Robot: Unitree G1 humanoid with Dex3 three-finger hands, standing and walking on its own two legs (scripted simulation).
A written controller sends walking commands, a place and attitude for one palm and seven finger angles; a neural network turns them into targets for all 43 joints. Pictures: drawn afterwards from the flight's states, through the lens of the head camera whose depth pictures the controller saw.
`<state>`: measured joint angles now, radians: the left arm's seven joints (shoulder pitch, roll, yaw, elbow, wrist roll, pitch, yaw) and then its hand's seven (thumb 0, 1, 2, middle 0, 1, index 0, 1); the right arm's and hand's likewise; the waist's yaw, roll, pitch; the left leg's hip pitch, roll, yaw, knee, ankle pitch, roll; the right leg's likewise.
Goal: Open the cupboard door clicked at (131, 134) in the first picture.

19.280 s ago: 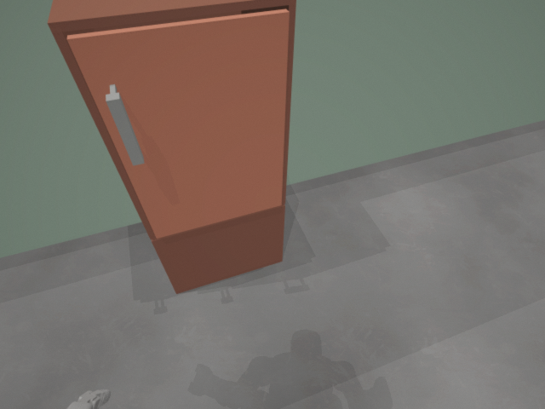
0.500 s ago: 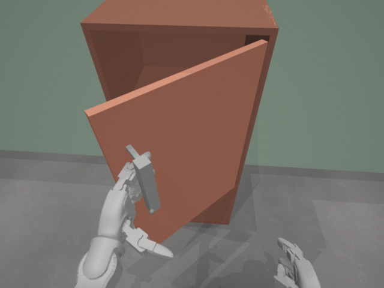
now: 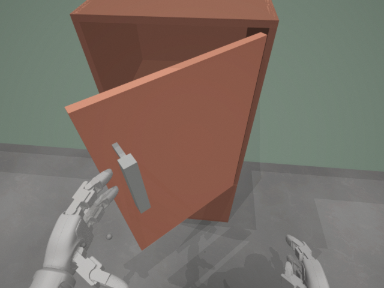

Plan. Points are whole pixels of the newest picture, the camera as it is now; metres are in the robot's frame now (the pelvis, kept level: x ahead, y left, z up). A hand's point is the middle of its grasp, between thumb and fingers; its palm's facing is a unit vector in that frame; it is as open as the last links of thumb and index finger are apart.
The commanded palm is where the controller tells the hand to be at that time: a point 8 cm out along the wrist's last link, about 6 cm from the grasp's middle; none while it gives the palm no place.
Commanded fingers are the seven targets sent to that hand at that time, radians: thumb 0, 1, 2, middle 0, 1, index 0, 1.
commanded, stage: slide the hand sideways off the handle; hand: left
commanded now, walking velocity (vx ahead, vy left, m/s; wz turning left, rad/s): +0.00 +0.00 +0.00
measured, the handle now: (131, 179) +0.30 +0.14 +0.10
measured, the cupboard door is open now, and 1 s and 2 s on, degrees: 43 43 43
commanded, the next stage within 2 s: draw the hand back to the body in 0.30 s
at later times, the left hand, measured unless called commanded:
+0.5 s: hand (86, 247) +0.17 +0.19 +0.09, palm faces -0.05 -1.00 -0.04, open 16.3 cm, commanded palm +0.14 +0.25 +0.11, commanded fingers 0.00 -0.50 0.30 -0.15 -0.30 -0.15 -0.30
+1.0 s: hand (41, 227) +0.18 +0.24 +0.14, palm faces +0.17 -0.95 -0.25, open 15.7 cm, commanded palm +0.14 +0.29 +0.16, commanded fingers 0.00 -0.12 0.47 -0.16 -0.30 -0.16 -0.30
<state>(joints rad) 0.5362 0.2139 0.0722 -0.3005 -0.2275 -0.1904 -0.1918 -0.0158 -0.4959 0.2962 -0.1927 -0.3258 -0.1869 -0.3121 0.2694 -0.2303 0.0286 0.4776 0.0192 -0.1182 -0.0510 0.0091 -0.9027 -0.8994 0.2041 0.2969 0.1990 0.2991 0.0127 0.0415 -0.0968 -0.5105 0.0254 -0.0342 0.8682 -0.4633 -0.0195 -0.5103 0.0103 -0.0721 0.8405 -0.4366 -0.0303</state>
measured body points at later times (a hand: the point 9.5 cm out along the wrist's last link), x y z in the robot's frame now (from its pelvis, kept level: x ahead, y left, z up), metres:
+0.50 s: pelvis -0.02 +0.02 -0.01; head +0.00 +0.01 +0.44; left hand +0.17 +0.24 +0.10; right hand +0.18 -0.20 -0.06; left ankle -0.01 +0.13 -0.70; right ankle +0.00 -0.10 -0.70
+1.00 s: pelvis +0.00 +0.03 +0.02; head -0.02 +0.03 +0.47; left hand +0.17 +0.29 +0.15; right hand +0.19 -0.19 -0.04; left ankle -0.01 +0.13 -0.70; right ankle +0.00 -0.10 -0.70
